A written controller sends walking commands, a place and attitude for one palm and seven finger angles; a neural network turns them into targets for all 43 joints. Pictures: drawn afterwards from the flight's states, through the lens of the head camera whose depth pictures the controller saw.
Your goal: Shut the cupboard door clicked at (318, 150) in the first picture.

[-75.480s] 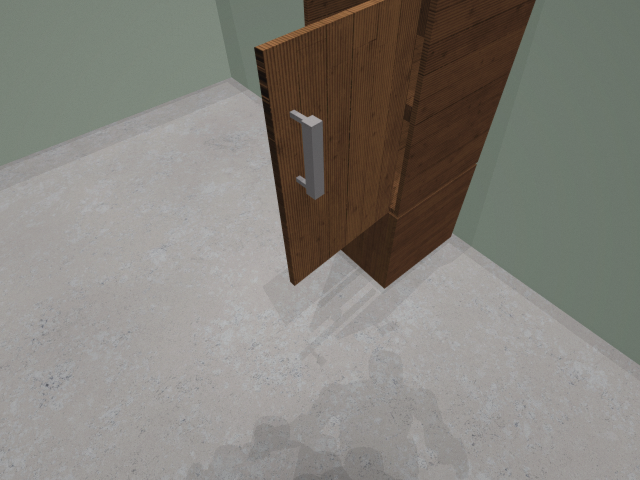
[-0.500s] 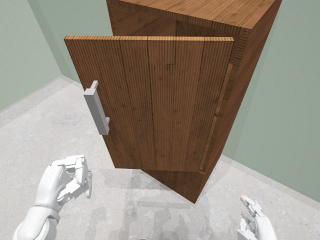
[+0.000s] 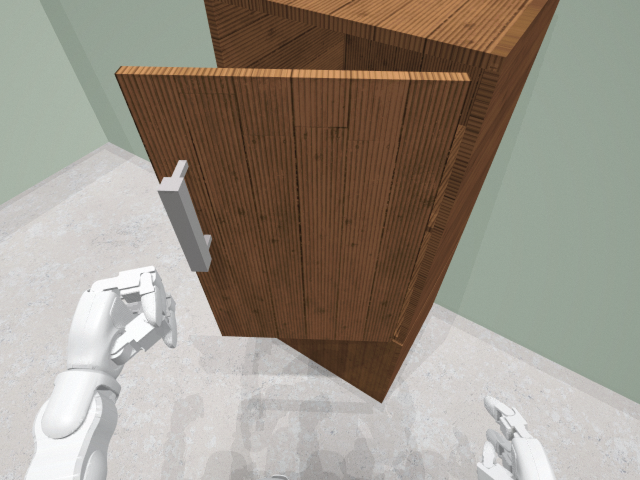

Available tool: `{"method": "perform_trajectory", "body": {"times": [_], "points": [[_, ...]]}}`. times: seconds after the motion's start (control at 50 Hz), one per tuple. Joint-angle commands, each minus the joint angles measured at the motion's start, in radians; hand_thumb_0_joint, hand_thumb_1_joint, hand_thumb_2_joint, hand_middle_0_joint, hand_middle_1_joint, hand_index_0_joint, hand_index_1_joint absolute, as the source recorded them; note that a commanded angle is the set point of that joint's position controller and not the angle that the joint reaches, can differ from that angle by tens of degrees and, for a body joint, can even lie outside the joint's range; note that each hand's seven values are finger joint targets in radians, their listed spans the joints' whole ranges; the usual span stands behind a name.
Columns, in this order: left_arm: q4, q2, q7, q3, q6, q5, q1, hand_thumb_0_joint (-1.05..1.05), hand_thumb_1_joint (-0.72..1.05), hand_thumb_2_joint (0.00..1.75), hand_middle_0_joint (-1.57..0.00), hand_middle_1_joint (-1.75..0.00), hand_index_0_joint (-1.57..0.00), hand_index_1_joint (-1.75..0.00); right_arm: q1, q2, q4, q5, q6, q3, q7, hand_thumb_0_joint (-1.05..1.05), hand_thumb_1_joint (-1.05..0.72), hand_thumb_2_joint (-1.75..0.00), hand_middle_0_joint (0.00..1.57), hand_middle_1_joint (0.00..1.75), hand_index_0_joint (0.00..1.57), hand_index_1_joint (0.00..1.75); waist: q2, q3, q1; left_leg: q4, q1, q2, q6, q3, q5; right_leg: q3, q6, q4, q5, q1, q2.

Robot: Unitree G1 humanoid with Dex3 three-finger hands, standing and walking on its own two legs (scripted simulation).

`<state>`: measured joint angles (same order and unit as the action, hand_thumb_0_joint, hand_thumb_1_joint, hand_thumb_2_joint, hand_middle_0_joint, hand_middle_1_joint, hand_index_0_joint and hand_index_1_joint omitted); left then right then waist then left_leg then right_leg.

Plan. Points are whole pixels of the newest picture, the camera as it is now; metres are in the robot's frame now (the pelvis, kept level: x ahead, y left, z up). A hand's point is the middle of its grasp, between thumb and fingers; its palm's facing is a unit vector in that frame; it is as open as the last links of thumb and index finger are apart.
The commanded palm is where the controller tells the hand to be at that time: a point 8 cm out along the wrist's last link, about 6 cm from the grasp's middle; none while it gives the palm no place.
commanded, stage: bring the fist close to the handle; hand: left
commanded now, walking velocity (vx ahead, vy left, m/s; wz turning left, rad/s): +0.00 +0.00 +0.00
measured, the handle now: (192, 218) +0.42 +0.21 +0.09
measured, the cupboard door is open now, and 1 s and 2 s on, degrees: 31 31 15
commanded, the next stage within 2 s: push the door shut along its arc in 0.88 s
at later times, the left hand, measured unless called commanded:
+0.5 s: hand (198, 281) +0.32 +0.17 +0.09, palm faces +0.02 -1.00 -0.02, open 3.1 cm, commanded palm +0.30 +0.22 +0.10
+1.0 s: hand (194, 276) +0.33 +0.18 +0.09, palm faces +0.05 -1.00 -0.01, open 3.1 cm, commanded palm +0.30 +0.23 +0.10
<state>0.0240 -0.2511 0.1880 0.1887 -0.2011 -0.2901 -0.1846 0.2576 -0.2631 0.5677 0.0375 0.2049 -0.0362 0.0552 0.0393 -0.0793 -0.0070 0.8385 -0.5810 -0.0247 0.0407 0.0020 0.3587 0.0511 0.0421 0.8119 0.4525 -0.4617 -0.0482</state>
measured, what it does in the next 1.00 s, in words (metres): stands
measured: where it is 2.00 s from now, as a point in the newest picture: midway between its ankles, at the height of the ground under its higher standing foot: outside the picture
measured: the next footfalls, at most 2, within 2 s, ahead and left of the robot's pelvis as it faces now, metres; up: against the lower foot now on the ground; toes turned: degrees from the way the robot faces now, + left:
none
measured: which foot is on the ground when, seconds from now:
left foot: down 0.00-1.00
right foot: down 0.00-1.00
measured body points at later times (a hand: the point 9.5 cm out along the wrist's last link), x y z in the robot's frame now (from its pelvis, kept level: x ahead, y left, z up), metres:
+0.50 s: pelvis +0.00 +0.01 +0.00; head +0.02 +0.01 +0.45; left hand +0.32 +0.23 +0.09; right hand +0.16 -0.22 -0.08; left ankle +0.04 +0.09 -0.70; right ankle -0.02 -0.09 -0.70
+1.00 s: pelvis +0.00 +0.00 +0.01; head +0.02 +0.00 +0.46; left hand +0.32 +0.23 +0.10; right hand +0.16 -0.24 -0.08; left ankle +0.04 +0.09 -0.70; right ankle -0.02 -0.09 -0.70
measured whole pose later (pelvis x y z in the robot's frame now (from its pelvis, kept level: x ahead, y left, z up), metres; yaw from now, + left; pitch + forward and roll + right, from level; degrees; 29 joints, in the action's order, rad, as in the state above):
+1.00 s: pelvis +0.00 +0.00 +0.01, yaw -1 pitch +6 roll -1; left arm -0.31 -0.24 0.14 0.16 -0.20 -0.23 0.12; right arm 0.24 -0.26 0.60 0.04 0.12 -0.04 0.04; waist 0.04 -0.07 0.00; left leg 0.78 -0.55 -0.03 0.05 -0.01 0.33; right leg 0.04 0.04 0.77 0.43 -0.44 -0.05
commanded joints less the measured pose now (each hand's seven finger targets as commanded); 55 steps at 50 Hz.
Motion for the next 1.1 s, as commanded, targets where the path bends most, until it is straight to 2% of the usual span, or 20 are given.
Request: {"method": "perform_trajectory", "body": {"times": [0.0, 0.06, 0.12, 0.2, 0.26, 0.34, 0.4, 0.42, 0.46, 0.52, 0.6, 0.64, 0.66, 0.7, 0.76, 0.82, 0.9, 0.96, 1.0, 1.08], "points": [[0.138, -0.088, -0.001, -0.011, -0.036, 0.014, 0.175, 0.00, 0.90, 0.90, -1.30, -1.50, -1.30, -1.50, -0.068, -0.120, -0.142, 0.012, 0.047, 0.047, 0.001, 0.00, -0.90, -0.90, 0.20, 0.30, 0.20, 0.30, -0.006, -0.130, 0.020, -0.128, 0.190, 0.027, -0.003, 0.057, -0.147, -0.025, -0.028, -0.137, -0.238, -0.054, 0.019], [0.123, -0.064, -0.005, -0.055, 0.007, 0.026, 0.267, 0.00, 0.90, 0.90, -1.30, -1.50, -1.30, -1.50, -0.069, -0.123, -0.146, 0.016, 0.042, 0.047, 0.007, 0.00, -0.90, -0.90, 0.20, 0.30, 0.20, 0.30, -0.021, -0.133, 0.027, -0.151, 0.202, 0.029, -0.003, 0.071, -0.107, -0.017, -0.026, -0.148, -0.195, -0.063, 0.020], [0.141, -0.111, -0.048, -0.010, 0.004, 0.041, 0.361, 0.00, 0.90, 0.90, -1.30, -1.50, -1.30, -1.50, -0.080, -0.123, -0.143, 0.008, 0.036, 0.044, 0.012, 0.00, -0.90, -0.90, 0.20, 0.30, 0.20, 0.30, -0.050, -0.179, 0.021, -0.161, 0.223, 0.028, -0.001, 0.075, -0.109, -0.019, -0.023, -0.150, -0.187, -0.043, 0.020], [0.188, -0.126, -0.115, 0.016, -0.046, 0.066, 0.398, 0.00, 0.90, 0.90, -1.30, -1.50, -1.30, -1.50, -0.083, -0.112, -0.134, -0.005, 0.032, 0.038, 0.000, 0.00, -0.90, -0.90, 0.20, 0.30, 0.20, 0.30, 0.015, -0.259, -0.002, -0.163, 0.282, 0.036, -0.013, 0.082, -0.178, -0.006, -0.011, -0.116, -0.225, -0.025, 0.015], [0.094, -0.096, -0.131, -0.007, -0.049, 0.077, 0.427, 0.00, 0.90, 0.90, -1.30, -1.50, -1.30, -1.50, -0.086, -0.107, -0.118, -0.004, 0.021, 0.035, -0.009, 0.00, -0.90, -0.90, 0.20, 0.30, 0.20, 0.30, 0.005, -0.200, 0.013, -0.168, 0.259, 0.038, -0.016, 0.077, -0.149, -0.006, -0.011, -0.127, -0.210, -0.046, 0.014], [-0.051, -0.084, -0.108, -0.026, -0.003, 0.084, 0.481, 0.00, 0.90, 0.90, -1.30, -1.50, -1.30, -1.50, -0.075, -0.118, -0.108, 0.004, -0.003, 0.039, -0.010, 0.00, -0.90, -0.90, 0.20, 0.30, 0.20, 0.30, -0.052, -0.146, 0.030, -0.174, 0.224, 0.034, -0.011, 0.067, -0.120, -0.012, -0.017, -0.155, -0.206, -0.051, 0.016], [-0.055, -0.087, -0.087, -0.027, 0.012, 0.079, 0.514, 0.00, 0.90, 0.90, -1.30, -1.50, -1.30, -1.50, -0.075, -0.124, -0.117, 0.007, -0.011, 0.044, -0.006, 0.00, -0.90, -0.90, 0.20, 0.30, 0.20, 0.30, -0.027, -0.197, 0.018, -0.174, 0.250, 0.033, -0.010, 0.065, -0.141, -0.017, -0.015, -0.159, -0.223, -0.025, 0.017], [-0.039, -0.054, -0.082, -0.066, 0.009, 0.078, 0.556, 0.00, 0.90, 0.90, -1.30, -1.50, -1.30, -1.50, -0.078, -0.117, -0.121, 0.009, -0.011, 0.041, -0.007, 0.00, -0.90, -0.90, 0.20, 0.30, 0.20, 0.30, -0.004, -0.204, 0.029, -0.171, 0.270, 0.032, -0.010, 0.063, -0.164, -0.016, -0.014, -0.156, -0.246, -0.028, 0.019], [-0.017, -0.083, -0.089, -0.032, -0.012, 0.071, 0.612, 0.00, 0.90, 0.90, -1.30, -1.50, -1.30, -1.50, -0.073, -0.119, -0.112, 0.005, -0.007, 0.044, -0.006, 0.00, -0.90, -0.90, 0.20, 0.30, 0.20, 0.30, 0.001, -0.244, 0.026, -0.163, 0.298, 0.033, -0.013, 0.065, -0.198, -0.016, -0.013, -0.149, -0.273, -0.025, 0.016], [-0.011, -0.108, -0.105, 0.005, -0.048, 0.070, 0.554, 0.00, 0.90, 0.90, -1.30, -1.50, -1.30, -1.50, -0.072, -0.116, -0.115, 0.000, -0.008, 0.047, -0.010, 0.00, -0.90, -0.90, 0.20, 0.30, 0.20, 0.30, -0.021, -0.271, 0.007, -0.160, 0.302, 0.033, -0.011, 0.059, -0.235, -0.018, -0.013, -0.144, -0.305, 0.005, 0.016], [-0.098, -0.138, -0.110, 0.033, -0.054, 0.084, 0.542, 0.00, 0.90, 0.90, -1.30, -1.50, -1.30, -1.50, -0.064, -0.124, -0.102, 0.001, -0.023, 0.049, -0.015, 0.00, -0.90, -0.90, 0.20, 0.30, 0.20, 0.30, -0.045, -0.206, 0.011, -0.164, 0.250, 0.031, -0.008, 0.050, -0.196, -0.022, -0.016, -0.150, -0.282, -0.007, 0.015], [-0.115, -0.098, -0.102, -0.003, -0.044, 0.085, 0.559, 0.00, 0.90, 0.90, -1.30, -1.50, -1.30, -1.50, -0.071, -0.118, -0.109, 0.004, -0.030, 0.046, -0.018, 0.00, -0.90, -0.90, 0.20, 0.30, 0.20, 0.30, -0.030, -0.187, 0.016, -0.170, 0.244, 0.026, -0.008, 0.046, -0.176, -0.024, -0.016, -0.156, -0.272, -0.013, 0.019], [-0.127, -0.119, -0.099, 0.019, -0.039, 0.081, 0.560, 0.00, 0.90, 0.90, -1.30, -1.50, -1.30, -1.50, -0.072, -0.121, -0.110, 0.006, -0.033, 0.048, -0.016, 0.00, -0.90, -0.90, 0.20, 0.30, 0.20, 0.30, -0.024, -0.178, 0.014, -0.172, 0.237, 0.026, -0.008, 0.044, -0.161, -0.028, -0.016, -0.164, -0.260, -0.015, 0.018], [-0.113, -0.143, -0.090, 0.030, -0.038, 0.080, 0.581, 0.00, 0.90, 0.90, -1.30, -1.50, -1.30, -1.50, -0.069, -0.128, -0.111, 0.005, -0.038, 0.052, -0.012, 0.00, -0.90, -0.90, 0.20, 0.30, 0.20, 0.30, -0.024, -0.209, 0.016, -0.163, 0.248, 0.024, -0.004, 0.040, -0.175, -0.036, -0.017, -0.167, -0.275, 0.005, 0.019], [-0.039, -0.100, -0.076, -0.006, -0.056, 0.067, 0.575, 0.00, 0.90, 0.90, -1.30, -1.50, -1.30, -1.50, -0.071, -0.118, -0.124, 0.006, -0.028, 0.053, -0.014, 0.00, -0.90, -0.90, 0.20, 0.30, 0.20, 0.30, 0.007, -0.278, 0.012, -0.155, 0.304, 0.025, -0.005, 0.039, -0.249, -0.031, -0.015, -0.152, -0.346, 0.026, 0.017], [-0.065, -0.123, -0.071, 0.017, -0.072, 0.053, 0.594, 0.00, 0.90, 0.90, -1.30, -1.50, -1.30, -1.50, -0.066, -0.122, -0.107, 0.005, -0.028, 0.052, -0.010, 0.00, -0.90, -0.90, 0.20, 0.30, 0.20, 0.30, -0.048, -0.245, 0.028, -0.147, 0.270, 0.024, 0.001, 0.036, -0.227, -0.037, -0.023, -0.160, -0.348, 0.020, 0.018], [-0.134, -0.165, -0.061, 0.066, -0.069, 0.052, 0.539, 0.00, 0.90, 0.90, -1.30, -1.50, -1.30, -1.50, -0.067, -0.128, -0.103, 0.006, -0.036, 0.052, -0.009, 0.00, -0.90, -0.90, 0.20, 0.30, 0.20, 0.30, -0.068, -0.199, 0.011, -0.150, 0.220, 0.017, 0.002, 0.027, -0.189, -0.053, -0.026, -0.171, -0.323, 0.027, 0.023], [-0.145, -0.144, -0.046, 0.042, -0.055, 0.053, 0.580, 0.00, 0.90, 0.90, -1.30, -1.50, -1.30, -1.50, -0.073, -0.123, -0.107, 0.011, -0.042, 0.050, -0.008, 0.00, -0.90, -0.90, 0.20, 0.30, 0.20, 0.30, -0.028, -0.194, 0.022, -0.151, 0.223, 0.015, 0.001, 0.023, -0.178, -0.055, -0.026, -0.175, -0.314, 0.012, 0.027], [-0.134, -0.195, -0.033, 0.070, -0.059, 0.052, 0.620, 0.00, 0.90, 0.90, -1.30, -1.50, -1.30, -1.50, -0.066, -0.132, -0.102, 0.009, -0.043, 0.053, -0.004, 0.00, -0.90, -0.90, 0.20, 0.30, 0.20, 0.30, -0.038, -0.216, 0.027, -0.136, 0.227, 0.015, 0.006, 0.024, -0.189, -0.069, -0.031, -0.175, -0.333, 0.024, 0.029], [-0.132, -0.190, 0.004, 0.046, -0.089, 0.040, 0.739, 0.00, 0.90, 0.90, -1.30, -1.50, -1.30, -1.50, -0.064, -0.129, -0.092, 0.010, -0.034, 0.048, 0.003, 0.00, -0.90, -0.90, 0.20, 0.30, 0.20, 0.30, 0.001, -0.248, 0.046, -0.130, 0.257, 0.017, 0.002, 0.036, -0.202, -0.060, -0.023, -0.160, -0.339, 0.006, 0.024]]}}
